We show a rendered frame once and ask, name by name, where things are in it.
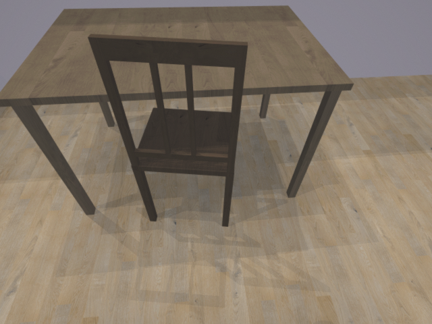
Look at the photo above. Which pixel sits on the table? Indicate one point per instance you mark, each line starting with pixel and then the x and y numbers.
pixel 283 56

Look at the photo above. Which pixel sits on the chair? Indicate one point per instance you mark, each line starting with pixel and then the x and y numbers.
pixel 177 140

